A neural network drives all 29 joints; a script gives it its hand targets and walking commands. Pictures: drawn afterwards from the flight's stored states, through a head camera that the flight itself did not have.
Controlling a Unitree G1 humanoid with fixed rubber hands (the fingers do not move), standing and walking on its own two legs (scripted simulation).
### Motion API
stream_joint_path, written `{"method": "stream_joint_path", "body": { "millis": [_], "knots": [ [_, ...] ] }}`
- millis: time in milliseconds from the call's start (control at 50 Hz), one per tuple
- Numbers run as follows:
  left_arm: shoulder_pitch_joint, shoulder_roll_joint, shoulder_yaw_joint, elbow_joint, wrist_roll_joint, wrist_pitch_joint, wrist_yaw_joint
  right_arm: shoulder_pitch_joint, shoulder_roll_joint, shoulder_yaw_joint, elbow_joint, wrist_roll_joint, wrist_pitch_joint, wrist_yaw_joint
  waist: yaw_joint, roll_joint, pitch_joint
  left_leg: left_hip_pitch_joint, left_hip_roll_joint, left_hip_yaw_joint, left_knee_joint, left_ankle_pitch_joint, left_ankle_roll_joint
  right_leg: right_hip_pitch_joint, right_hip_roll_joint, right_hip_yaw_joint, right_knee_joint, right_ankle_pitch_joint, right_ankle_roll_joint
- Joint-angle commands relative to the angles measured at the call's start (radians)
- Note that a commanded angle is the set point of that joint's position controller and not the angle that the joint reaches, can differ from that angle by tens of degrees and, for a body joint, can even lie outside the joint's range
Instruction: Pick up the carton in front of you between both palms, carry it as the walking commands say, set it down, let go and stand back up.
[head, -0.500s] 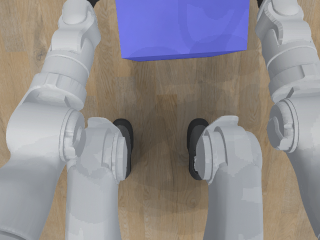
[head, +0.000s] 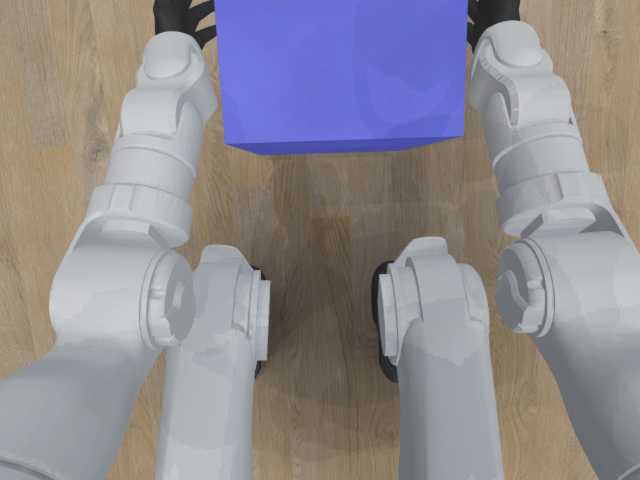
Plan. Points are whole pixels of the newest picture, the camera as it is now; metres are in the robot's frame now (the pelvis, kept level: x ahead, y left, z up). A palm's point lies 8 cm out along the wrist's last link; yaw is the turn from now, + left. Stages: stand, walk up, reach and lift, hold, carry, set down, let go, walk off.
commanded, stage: reach and lift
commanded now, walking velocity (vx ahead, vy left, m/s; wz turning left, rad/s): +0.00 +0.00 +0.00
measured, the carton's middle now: (333, 58) +0.52 -0.04 -0.21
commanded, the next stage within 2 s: none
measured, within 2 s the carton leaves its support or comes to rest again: neither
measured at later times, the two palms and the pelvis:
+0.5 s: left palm out of the picture +0.49 +0.11 +0.06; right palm out of the picture +0.48 -0.19 +0.05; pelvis -0.01 +0.01 +0.12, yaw -2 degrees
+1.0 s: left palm out of the picture +0.45 +0.12 +0.22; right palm out of the picture +0.43 -0.18 +0.21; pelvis +0.04 +0.01 +0.26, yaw -3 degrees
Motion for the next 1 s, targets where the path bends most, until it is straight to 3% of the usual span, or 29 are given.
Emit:
{"method": "stream_joint_path", "body": {
  "millis": [0,60,140,200,260,340,540,700,980],
  "knots": [
    [-0.744,-1.112,-0.462,-0.391,-0.089,-0.006,-0.279,-0.665,1.112,0.375,-0.443,0.096,-0.012,0.256,-0.061,-0.097,-1.82,0.716,-0.077,0.195,-0.16,0.539,0.056,1.043,0.08,-0.14,-0.206,0.696,-0.008],
    [-0.698,-1.122,-0.456,-0.406,-0.041,0.036,-0.283,-0.581,1.163,0.368,-0.421,0.059,0.038,0.256,-0.043,-0.1,-1.704,0.691,-0.087,0.193,-0.23,0.412,0.061,0.949,0.091,-0.15,-0.277,0.544,-0.003],
    [-0.598,-1.134,-0.311,-0.207,0.08,0.084,-0.307,-0.494,1.206,0.254,-0.208,-0.038,0.085,0.287,-0.002,-0.097,-1.319,0.563,-0.08,0.184,-0.348,0.155,0.075,0.706,0.095,-0.151,-0.399,0.218,-0.008],
    [-0.569,-1.139,-0.206,-0.124,0.165,0.103,-0.322,-0.477,1.21,0.153,-0.117,-0.112,0.099,0.305,0.007,-0.092,-1.224,0.55,-0.08,0.179,-0.414,0.088,0.084,0.662,0.1,-0.146,-0.465,0.117,-0.014],
    [-0.562,-1.149,-0.16,-0.108,0.208,0.108,-0.33,-0.473,1.215,0.085,-0.09,-0.159,0.101,0.314,0.003,-0.08,-1.235,0.585,-0.081,0.171,-0.473,0.082,0.084,0.687,0.103,-0.145,-0.515,0.108,-0.02],
    [-0.56,-1.179,-0.179,-0.13,0.208,0.112,-0.344,-0.458,1.237,0.067,-0.102,-0.183,0.102,0.319,-0.013,-0.062,-1.322,0.652,-0.082,0.167,-0.535,0.106,0.075,0.775,0.103,-0.146,-0.569,0.151,-0.023],
    [-0.427,-1.284,-0.37,-0.25,0.121,0.138,-0.363,-0.35,1.345,0.254,-0.272,-0.102,0.123,0.318,-0.019,-0.059,-1.521,0.886,-0.084,0.157,-0.653,0.245,0.059,1.035,0.113,-0.143,-0.679,0.313,-0.005],
    [-0.242,-1.315,-0.447,-0.271,0.093,0.133,-0.368,-0.189,1.39,0.342,-0.319,-0.069,0.116,0.304,-0.002,-0.077,-1.425,1.016,-0.081,0.127,-0.772,0.297,0.058,1.176,0.118,-0.117,-0.792,0.366,0.001],
    [0.043,-1.33,-0.448,-0.231,0.138,0.084,-0.37,0.085,1.423,0.331,-0.29,-0.122,0.062,0.285,0.006,-0.062,-1.165,1.277,-0.06,0.061,-1.048,0.318,0.072,1.43,0.104,-0.049,-1.067,0.383,-0.011]
  ]
}}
